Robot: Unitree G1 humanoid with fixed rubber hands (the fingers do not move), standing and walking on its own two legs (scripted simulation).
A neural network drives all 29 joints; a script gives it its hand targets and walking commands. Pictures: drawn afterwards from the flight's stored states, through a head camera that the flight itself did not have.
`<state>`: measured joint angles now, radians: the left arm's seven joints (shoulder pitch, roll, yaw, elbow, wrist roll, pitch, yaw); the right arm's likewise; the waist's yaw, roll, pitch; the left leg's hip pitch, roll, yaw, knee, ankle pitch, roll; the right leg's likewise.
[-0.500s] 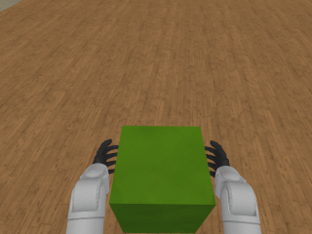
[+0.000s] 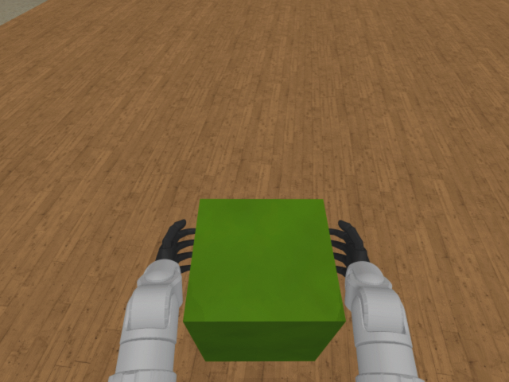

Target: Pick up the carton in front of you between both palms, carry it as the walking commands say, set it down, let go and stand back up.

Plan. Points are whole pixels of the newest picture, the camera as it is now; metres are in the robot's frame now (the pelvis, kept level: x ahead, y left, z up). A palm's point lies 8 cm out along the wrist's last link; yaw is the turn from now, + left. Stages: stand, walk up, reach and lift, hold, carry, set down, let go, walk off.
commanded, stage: carry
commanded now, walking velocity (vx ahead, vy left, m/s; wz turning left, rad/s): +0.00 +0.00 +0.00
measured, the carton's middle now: (260, 285) +0.29 +0.00 -0.04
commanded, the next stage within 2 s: hold in 0.90 s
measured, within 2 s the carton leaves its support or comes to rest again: neither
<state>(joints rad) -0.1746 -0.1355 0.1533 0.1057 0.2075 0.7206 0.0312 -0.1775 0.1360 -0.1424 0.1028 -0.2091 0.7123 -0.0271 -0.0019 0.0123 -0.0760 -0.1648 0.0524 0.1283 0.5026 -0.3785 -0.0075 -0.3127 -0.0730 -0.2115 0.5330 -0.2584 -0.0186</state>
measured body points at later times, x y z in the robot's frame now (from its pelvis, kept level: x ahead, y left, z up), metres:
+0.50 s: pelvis -0.03 +0.00 +0.00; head -0.04 +0.00 +0.45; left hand +0.27 +0.15 +0.03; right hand +0.27 -0.15 +0.03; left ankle -0.07 +0.11 -0.73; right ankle +0.01 -0.10 -0.73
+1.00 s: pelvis -0.04 +0.00 +0.01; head -0.05 +0.00 +0.46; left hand +0.26 +0.15 +0.03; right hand +0.26 -0.15 +0.03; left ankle -0.08 +0.11 -0.73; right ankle +0.01 -0.11 -0.73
